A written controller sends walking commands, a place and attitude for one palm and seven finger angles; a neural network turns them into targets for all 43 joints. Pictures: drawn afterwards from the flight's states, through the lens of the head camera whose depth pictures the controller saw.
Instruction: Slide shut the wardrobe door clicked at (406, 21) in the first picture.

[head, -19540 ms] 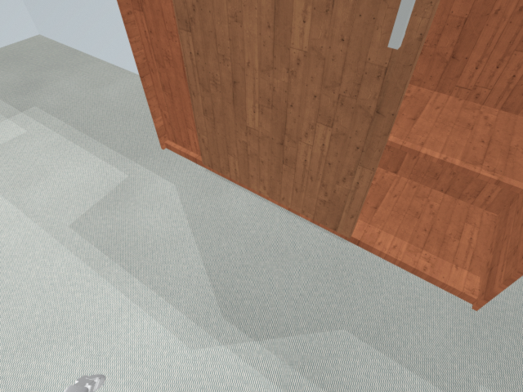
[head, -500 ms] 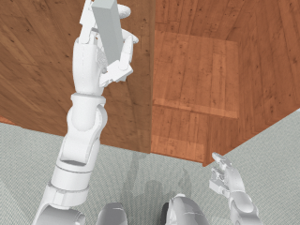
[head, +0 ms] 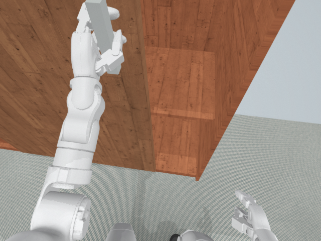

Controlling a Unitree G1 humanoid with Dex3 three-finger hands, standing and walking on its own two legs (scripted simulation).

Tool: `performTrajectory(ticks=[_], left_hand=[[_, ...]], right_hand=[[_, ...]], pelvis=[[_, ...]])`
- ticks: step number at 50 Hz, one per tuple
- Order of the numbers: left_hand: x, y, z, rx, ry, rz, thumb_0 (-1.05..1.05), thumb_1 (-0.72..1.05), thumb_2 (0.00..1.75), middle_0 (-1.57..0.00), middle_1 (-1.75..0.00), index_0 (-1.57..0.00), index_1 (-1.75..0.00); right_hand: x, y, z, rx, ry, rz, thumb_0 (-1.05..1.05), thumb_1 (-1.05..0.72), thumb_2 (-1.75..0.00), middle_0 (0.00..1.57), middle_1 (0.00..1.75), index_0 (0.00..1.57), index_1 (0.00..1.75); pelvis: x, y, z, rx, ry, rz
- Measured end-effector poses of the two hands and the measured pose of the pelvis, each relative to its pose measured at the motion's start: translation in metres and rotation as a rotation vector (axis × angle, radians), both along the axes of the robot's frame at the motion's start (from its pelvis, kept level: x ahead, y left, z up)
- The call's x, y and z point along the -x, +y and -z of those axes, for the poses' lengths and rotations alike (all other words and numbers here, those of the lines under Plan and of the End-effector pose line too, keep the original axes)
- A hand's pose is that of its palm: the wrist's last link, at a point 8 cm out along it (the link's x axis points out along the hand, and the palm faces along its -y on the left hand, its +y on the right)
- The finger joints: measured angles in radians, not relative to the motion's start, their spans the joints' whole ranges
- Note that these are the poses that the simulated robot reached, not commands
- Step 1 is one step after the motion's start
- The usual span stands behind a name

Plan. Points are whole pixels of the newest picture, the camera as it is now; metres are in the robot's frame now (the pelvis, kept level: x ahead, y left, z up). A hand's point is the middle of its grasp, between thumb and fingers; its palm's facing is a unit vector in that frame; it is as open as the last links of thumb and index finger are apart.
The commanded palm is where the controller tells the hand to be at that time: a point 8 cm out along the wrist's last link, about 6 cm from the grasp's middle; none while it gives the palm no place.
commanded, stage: step sideways, sliding the door along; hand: left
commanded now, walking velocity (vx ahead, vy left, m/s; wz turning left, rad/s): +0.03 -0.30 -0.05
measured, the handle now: (109, 33) +0.46 +0.17 +0.23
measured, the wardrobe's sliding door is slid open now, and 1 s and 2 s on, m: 0.25 0.02 0.00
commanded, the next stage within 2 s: stop walking and hold the door there in 1.32 s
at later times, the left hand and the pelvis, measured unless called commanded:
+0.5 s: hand (179, 61) +0.40 +0.02 +0.22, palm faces +0.07 -0.99 -0.10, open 6.5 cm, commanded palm +0.38 +0.04 +0.24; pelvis -0.01 -0.08 +0.00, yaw -3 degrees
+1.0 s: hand (240, 65) +0.41 -0.09 +0.22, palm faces +0.26 -0.96 -0.11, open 6.8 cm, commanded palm +0.37 -0.12 +0.23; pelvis -0.01 -0.27 -0.03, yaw +1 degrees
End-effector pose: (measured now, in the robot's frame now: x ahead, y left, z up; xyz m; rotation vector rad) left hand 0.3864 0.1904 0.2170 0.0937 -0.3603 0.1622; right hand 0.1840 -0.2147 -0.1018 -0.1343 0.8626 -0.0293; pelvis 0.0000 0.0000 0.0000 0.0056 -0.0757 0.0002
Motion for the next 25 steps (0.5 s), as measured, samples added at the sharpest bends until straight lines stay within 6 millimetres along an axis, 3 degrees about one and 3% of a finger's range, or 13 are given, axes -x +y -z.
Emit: performTrajectory(ticks=[7, 14, 19, 25], left_hand=[[0.002, -0.033, -0.001, 0.015, 0.025, 0.055, -0.03, 0.73, 0.77, -0.46, -1.4, -0.23, -1.37], [0.005, -0.068, -0.001, -0.031, 0.04, 0.07, -0.03, 0.76, 0.78, -0.46, -1.4, -0.12, -1.37], [0.006, -0.091, -0.002, -0.024, 0.051, 0.082, -0.02, 0.76, 0.78, -0.46, -1.4, -0.13, -1.37], [0.006, -0.116, -0.002, -0.032, 0.037, 0.1, -0.03, 0.75, 0.78, -0.46, -1.4, -0.13, -1.37]], right_hand=[[0.009, -0.019, -0.009, 0.014, -0.026, 0.032, 0.01, -0.91, -0.9, 0.19, 0.3, 0.2, 0.3], [0.006, -0.037, -0.002, -0.037, -0.034, 0.019, 0.01, -0.9, -0.9, 0.19, 0.3, 0.2, 0.3], [0.013, -0.054, -0.013, -0.025, -0.049, 0.061, 0.01, -0.91, -0.9, 0.2, 0.3, 0.2, 0.3], [0.019, -0.086, 0.0, -0.009, -0.05, 0.06, 0.01, -0.9, -0.9, 0.2, 0.3, 0.2, 0.3]], pelvis=[[0.001, -0.015, -0.004, -0.019, 0.034, 0.014], [0.007, -0.045, -0.001, -0.02, 0.007, 0.014], [0.01, -0.059, -0.012, -0.054, 0.042, 0.044], [0.013, -0.082, 0.003, -0.052, 0.031, 0.042]])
